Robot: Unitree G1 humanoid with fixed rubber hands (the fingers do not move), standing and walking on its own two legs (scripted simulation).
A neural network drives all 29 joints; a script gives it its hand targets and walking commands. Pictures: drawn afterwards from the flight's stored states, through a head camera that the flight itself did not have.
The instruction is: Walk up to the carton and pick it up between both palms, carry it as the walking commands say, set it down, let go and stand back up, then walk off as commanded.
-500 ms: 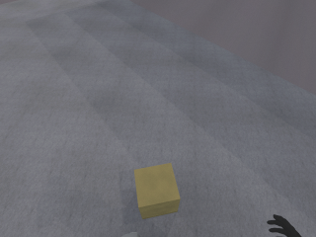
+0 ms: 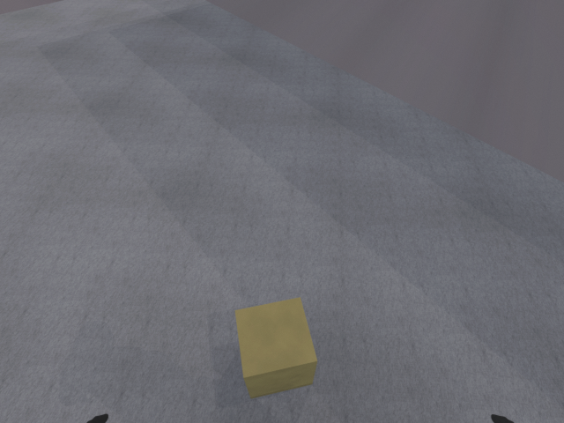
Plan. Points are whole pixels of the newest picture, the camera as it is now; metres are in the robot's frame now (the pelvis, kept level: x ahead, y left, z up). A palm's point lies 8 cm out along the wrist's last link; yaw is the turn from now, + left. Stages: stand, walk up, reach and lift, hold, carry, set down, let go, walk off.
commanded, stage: walk up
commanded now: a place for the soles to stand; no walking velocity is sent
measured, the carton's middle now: (275, 348) +0.44 +0.05 -0.65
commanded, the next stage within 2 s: reach and lift in 1.92 s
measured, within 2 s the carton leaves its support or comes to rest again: neither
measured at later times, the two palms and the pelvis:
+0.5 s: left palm out of the picture +0.04 +0.25 -0.11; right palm out of the picture +0.14 -0.39 -0.11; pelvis +0.03 -0.07 -0.01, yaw +8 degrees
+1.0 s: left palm out of the picture +0.09 +0.26 -0.10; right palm (526, 373) +0.21 -0.36 -0.10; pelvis +0.05 -0.07 +0.00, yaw +10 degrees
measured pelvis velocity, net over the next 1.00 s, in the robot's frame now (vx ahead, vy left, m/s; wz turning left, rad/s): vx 0.05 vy -0.07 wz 0.17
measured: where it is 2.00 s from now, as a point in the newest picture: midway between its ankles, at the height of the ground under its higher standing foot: outside the picture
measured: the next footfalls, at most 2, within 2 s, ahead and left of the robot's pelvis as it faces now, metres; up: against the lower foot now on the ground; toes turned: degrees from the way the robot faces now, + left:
right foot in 0.18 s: +0.07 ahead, -0.18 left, +0.00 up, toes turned +11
left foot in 0.50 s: +0.09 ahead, +0.07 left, +0.00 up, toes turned +0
